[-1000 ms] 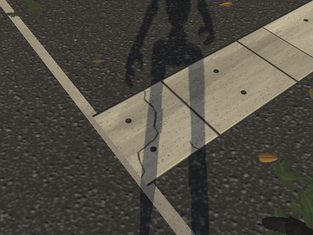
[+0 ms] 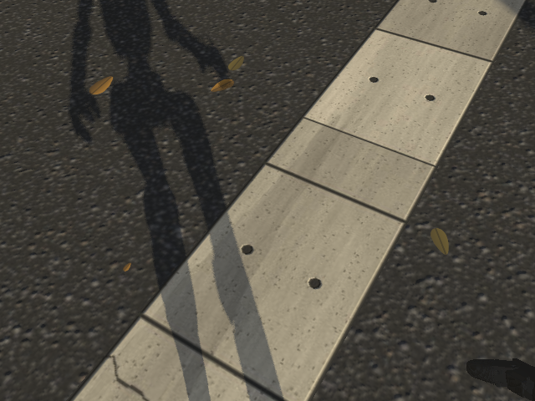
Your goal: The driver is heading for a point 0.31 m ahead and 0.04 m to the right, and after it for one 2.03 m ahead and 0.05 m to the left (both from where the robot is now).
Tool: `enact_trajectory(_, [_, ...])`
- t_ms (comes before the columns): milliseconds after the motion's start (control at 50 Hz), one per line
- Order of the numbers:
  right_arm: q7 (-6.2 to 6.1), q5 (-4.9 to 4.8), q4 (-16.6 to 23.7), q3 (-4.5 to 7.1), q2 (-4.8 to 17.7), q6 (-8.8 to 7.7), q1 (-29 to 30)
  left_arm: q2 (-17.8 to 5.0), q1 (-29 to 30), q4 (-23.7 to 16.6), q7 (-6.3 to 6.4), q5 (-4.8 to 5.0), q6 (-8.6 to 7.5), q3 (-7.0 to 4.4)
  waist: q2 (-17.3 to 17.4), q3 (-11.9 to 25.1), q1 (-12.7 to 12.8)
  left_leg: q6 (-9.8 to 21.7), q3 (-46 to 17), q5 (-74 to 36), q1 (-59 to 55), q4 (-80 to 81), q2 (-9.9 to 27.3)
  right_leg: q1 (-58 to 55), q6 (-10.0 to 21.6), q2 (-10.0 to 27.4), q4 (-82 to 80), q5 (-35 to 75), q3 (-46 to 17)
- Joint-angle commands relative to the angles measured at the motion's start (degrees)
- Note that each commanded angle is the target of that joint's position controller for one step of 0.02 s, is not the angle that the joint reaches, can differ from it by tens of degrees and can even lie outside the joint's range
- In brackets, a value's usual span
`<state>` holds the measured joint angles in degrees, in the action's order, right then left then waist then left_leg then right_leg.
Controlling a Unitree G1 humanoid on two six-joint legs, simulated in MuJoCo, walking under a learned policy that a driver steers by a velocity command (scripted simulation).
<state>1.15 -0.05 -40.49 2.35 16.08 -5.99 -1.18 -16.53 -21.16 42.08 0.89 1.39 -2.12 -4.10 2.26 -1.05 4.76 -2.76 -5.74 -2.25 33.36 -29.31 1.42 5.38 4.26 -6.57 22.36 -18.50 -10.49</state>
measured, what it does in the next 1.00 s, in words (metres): walks ahead: left foot, then right foot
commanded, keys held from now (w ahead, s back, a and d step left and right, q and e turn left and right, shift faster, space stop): w+e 0.12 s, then e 0.38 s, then q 0.50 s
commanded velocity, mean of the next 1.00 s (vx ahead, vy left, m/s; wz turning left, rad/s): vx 0.18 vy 0.00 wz -0.24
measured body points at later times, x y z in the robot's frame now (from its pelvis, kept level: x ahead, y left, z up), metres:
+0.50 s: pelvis +0.22 +0.00 -0.01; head +0.26 -0.02 +0.44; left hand +0.49 +0.19 -0.08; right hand +0.21 -0.31 -0.13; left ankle +0.18 +0.14 -0.74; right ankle +0.29 -0.13 -0.72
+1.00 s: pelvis +0.28 +0.00 -0.01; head +0.31 +0.02 +0.44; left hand +0.51 +0.22 -0.12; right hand +0.31 -0.30 -0.12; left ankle +0.28 +0.10 -0.74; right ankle +0.28 -0.13 -0.73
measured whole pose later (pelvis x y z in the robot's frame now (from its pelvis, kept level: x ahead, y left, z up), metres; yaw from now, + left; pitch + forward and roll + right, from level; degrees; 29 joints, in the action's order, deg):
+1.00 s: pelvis +0.28 +0.00 -0.01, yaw -11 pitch +0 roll -2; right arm -0.3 0.2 -47.2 3.6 17.0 2.3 -12.4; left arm -15.7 -4.3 42.5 2.5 -0.3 2.0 -4.3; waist -1.2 -2.4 -1.9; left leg 2.1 1.9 21.0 16.3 -36.2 1.1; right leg 21.8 -0.8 2.1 40.4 -21.8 5.9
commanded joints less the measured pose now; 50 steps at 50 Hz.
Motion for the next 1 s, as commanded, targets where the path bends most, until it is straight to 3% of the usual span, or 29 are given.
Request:
enact_trajectory(20, [0.34,-0.40,4.56,2.35,7.20,-1.72,2.56,-8.99,-0.29,-2.72,0.59,-0.03,0.08,-2.60,-9.08,1.13,-2.40,1.90,0.69,4.73,-7.26,2.36,-1.46,0.96,6.51,14.69,-0.16,16.01,-13.68])
enact_trajectory(40, [0.14,-0.34,3.59,2.88,7.87,-2.00,-1.30,-8.35,0.70,-3.04,0.55,-0.08,0.29,-2.43,-9.55,2.40,-4.59,3.17,1.79,5.10,-12.56,4.39,-1.77,1.32,5.58,13.63,2.73,18.28,-13.77])
enact_trajectory(60, [-0.25,0.33,2.50,3.74,9.58,-2.31,-7.23,-6.34,1.33,-3.65,0.34,-0.32,0.21,-1.69,-8.60,6.91,-7.57,5.41,0.69,4.84,-23.09,4.82,0.61,3.71,3.82,10.63,10.27,20.44,-11.57])
enact_trajectory(80, [-0.80,1.06,1.79,4.59,12.86,-2.26,-16.23,-3.17,0.92,-4.87,0.18,-1.35,0.03,-0.44,-2.10,15.42,-10.90,8.93,-9.00,7.70,-38.73,3.37,10.62,11.53,1.58,6.63,26.30,10.84,-6.29])
enact_trajectory(100, [-0.43,1.19,-0.40,5.47,15.98,-1.34,-20.17,-0.73,-7.34,-6.30,0.15,0.49,-0.44,0.36,18.57,21.15,-6.85,17.73,-35.54,20.53,-54.96,8.61,22.03,32.04,-1.87,-0.18,43.46,-15.81,-0.07])
enact_trajectory(120, [-0.20,-0.25,0.80,4.22,10.29,-1.02,-18.48,-6.87,-6.55,-4.53,0.35,0.86,-0.45,-0.58,11.49,16.55,-8.12,16.28,-37.81,31.35,-52.28,10.99,22.14,38.48,-2.66,4.88,50.57,-14.27,-1.44])
enact_trajectory(140, [-0.59,-0.02,1.62,3.36,7.29,-0.57,-15.53,-9.69,0.21,-5.38,0.33,0.42,-0.11,-1.49,5.75,8.86,-9.56,14.16,-27.98,24.05,-44.69,11.35,19.99,39.61,-3.49,6.23,52.14,-9.32,-0.02])
enact_trajectory(160, [-0.71,0.81,2.11,2.88,6.58,-0.14,-12.19,-9.32,3.35,-6.09,0.52,-0.18,0.24,-1.67,1.28,4.76,-8.31,13.37,-19.92,9.29,-37.27,11.28,17.92,37.10,-4.44,7.83,51.52,-6.09,1.68])
enact_trajectory(180, [-0.78,1.02,1.79,2.58,5.57,0.14,-10.20,-8.97,4.85,-6.80,0.52,-0.86,0.46,-2.04,0.84,2.32,-6.98,13.34,-13.89,-4.54,-32.12,10.95,16.10,35.41,-5.16,8.91,49.51,-5.13,2.16])
enact_trajectory(240, [-0.82,0.85,0.46,2.55,5.45,0.06,-8.24,-5.06,3.17,-7.46,0.21,-0.10,2.04,-1.67,4.86,2.18,-4.20,13.61,-2.28,-20.66,-25.67,12.34,12.99,30.51,-6.47,10.34,43.48,-4.81,5.66])
enact_trajectory(320, [-1.86,0.24,-0.78,3.80,9.04,1.46,-6.51,-3.22,6.47,-9.25,-0.42,-0.48,2.91,-0.84,4.07,4.40,-4.41,14.73,4.69,-23.14,-26.18,14.28,13.82,28.72,-7.12,11.24,31.58,6.05,8.03])
enact_trajectory(440, [-2.14,-1.45,-2.46,4.26,10.90,3.15,-6.66,-4.77,13.16,-11.94,-2.82,-0.72,3.07,-1.60,3.62,3.80,-6.12,11.81,11.14,-16.43,-28.78,10.71,13.93,22.06,-3.98,9.70,16.29,12.47,11.25])
enact_trajectory(500, [-2.18,-2.75,-2.44,4.64,11.56,3.69,-5.65,-6.80,9.38,-11.92,-3.11,-0.97,3.33,-3.02,2.90,4.96,-3.08,9.13,13.08,-20.01,-29.36,-0.05,13.15,14.58,-0.65,6.49,7.29,12.20,13.84])
enact_trajectory(520, [-1.96,-2.32,-3.38,4.04,9.67,3.64,-8.74,-8.99,5.13,-10.80,-2.36,-1.37,3.09,-4.03,-1.12,7.69,-1.63,6.67,14.39,-16.28,-25.40,-9.37,9.72,4.91,1.56,5.26,2.54,20.83,12.43])
enact_trajectory(540, [-1.53,0.60,-2.08,2.58,6.51,3.44,-10.38,-14.82,1.65,-11.52,-0.82,-2.08,2.98,-5.11,-14.03,12.78,-1.24,2.59,16.09,9.37,-11.85,-26.47,5.19,-9.38,7.05,19.13,3.74,49.47,-4.64])
enact_trajectory(560, [-0.81,1.58,-1.47,0.97,4.30,3.50,-14.33,-15.52,5.63,-13.70,-0.64,-3.02,2.57,-3.85,-19.54,21.02,-4.59,0.01,8.79,44.98,-0.25,-40.73,-1.40,-16.46,19.84,32.51,3.36,55.61,-22.08])
enact_trajectory(580, [-0.45,-0.15,-3.45,2.23,8.80,4.33,-11.27,-8.31,6.09,-13.35,-1.13,-2.70,2.23,-1.91,-8.81,21.97,-1.23,-0.23,2.64,41.21,-1.32,-42.50,2.02,-11.05,17.59,29.24,1.48,46.09,-15.73])
enact_trajectory(600, [-0.43,-1.48,-3.18,2.06,8.06,5.01,-9.27,-5.45,8.53,-12.07,-1.50,-2.55,1.63,-0.61,-8.09,16.16,-2.64,0.24,2.69,38.93,-0.75,-39.57,3.71,-6.58,13.90,25.56,1.03,39.80,-8.97])
enact_trajectory(620, [-1.00,-1.16,-4.09,1.70,6.50,5.62,-8.99,-4.09,10.95,-10.90,-1.62,-2.14,1.45,-0.10,-5.73,12.89,-3.96,-0.11,2.73,36.36,-1.46,-34.68,5.02,-2.50,10.52,22.24,-0.35,31.82,-5.22])
enact_trajectory(640, [-1.63,-0.49,-4.77,1.78,6.71,6.40,-9.05,-3.88,13.61,-10.23,-1.50,-2.19,1.43,0.16,-7.18,10.16,-5.05,-1.07,3.10,32.75,-5.27,-31.17,5.32,3.53,8.95,20.55,-2.11,28.08,-1.86])
enact_trajectory(680, [-2.08,-0.44,-6.61,1.69,6.12,7.45,-12.60,-4.41,16.62,-8.88,-1.03,-3.64,1.09,-0.02,-9.61,8.15,-7.30,-2.49,4.69,27.76,-13.78,-26.49,3.93,11.89,8.42,18.14,-4.55,26.11,3.64])
enact_trajectory(720, [-2.47,-0.41,-6.68,1.40,5.72,7.63,-12.01,-4.61,17.22,-7.68,-0.52,-3.86,0.79,-0.22,-9.78,7.42,-6.43,-2.62,5.14,25.48,-15.58,-20.82,3.52,11.70,8.67,18.35,-4.93,22.47,5.24])
enact_trajectory(780, [-2.75,-0.69,-4.95,1.85,7.37,7.88,-8.99,-7.29,16.09,-5.93,0.64,-3.08,1.55,-1.20,-9.50,6.31,-4.48,-1.61,5.90,25.69,-12.95,-19.68,3.17,8.78,10.19,21.82,-5.32,16.77,2.75])
enact_trajectory(840, [-2.54,-0.83,-4.08,2.11,6.91,8.24,-8.28,-7.11,16.28,-4.79,1.38,-2.51,2.35,-1.44,-9.16,4.82,-4.08,-0.33,6.54,27.27,-10.89,-19.61,3.25,6.92,10.25,23.88,-5.31,14.23,1.94])
enact_trajectory(900, [-1.73,-0.74,-4.34,2.14,5.59,8.34,-10.37,-6.91,17.96,-4.05,1.70,-1.78,2.93,-1.68,-8.73,5.18,-5.62,1.40,8.71,25.20,-14.01,-13.43,2.18,5.72,8.80,23.82,-2.23,19.32,4.54])
enact_trajectory(940, [-0.96,-0.33,-5.44,2.42,5.68,8.22,-14.26,-6.77,18.71,-3.21,1.93,-0.40,3.51,-1.98,-7.75,5.27,-7.93,4.08,9.83,16.33,-19.66,-1.53,0.38,7.03,4.98,21.49,3.12,18.68,8.41])
enact_trajectory(960, [-1.02,0.23,-5.05,3.19,8.83,8.06,-14.85,-5.25,16.12,-2.26,1.97,-0.19,3.70,-1.94,-1.01,3.93,-7.13,7.18,1.58,6.96,-22.53,6.58,4.17,11.26,-0.07,17.29,11.56,11.35,12.94])
enact_trajectory(980, [-1.99,-0.04,-3.65,4.62,15.43,7.88,-13.82,-2.30,15.91,-3.99,1.69,-2.51,3.48,-1.30,14.84,2.39,-3.98,14.40,-17.06,-12.09,-28.00,8.40,16.89,25.07,-6.42,7.90,25.34,-7.18,18.99])
enact_trajectory(1000, [-1.56,2.11,-2.77,4.44,15.39,6.95,-15.22,-3.50,23.46,-6.02,2.05,-2.49,3.18,-1.51,14.76,2.59,-9.31,22.39,-24.33,-13.83,-26.08,12.11,21.43,31.28,-7.12,3.29,36.36,-20.16,11.61])
Keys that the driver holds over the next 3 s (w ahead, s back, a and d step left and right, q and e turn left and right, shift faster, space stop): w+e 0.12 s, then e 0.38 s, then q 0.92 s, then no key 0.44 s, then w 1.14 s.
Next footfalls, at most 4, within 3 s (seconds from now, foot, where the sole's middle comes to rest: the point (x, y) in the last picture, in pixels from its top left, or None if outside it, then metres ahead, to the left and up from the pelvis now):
0.06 left None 0.22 0.13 -0.78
0.52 right None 0.33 -0.15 -0.78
0.96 left None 0.32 0.09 -0.78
1.42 right None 0.35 -0.14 -0.78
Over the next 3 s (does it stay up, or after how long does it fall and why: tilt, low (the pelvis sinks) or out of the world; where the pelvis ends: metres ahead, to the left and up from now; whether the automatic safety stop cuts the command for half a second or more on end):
stays up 0.76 0.06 0.01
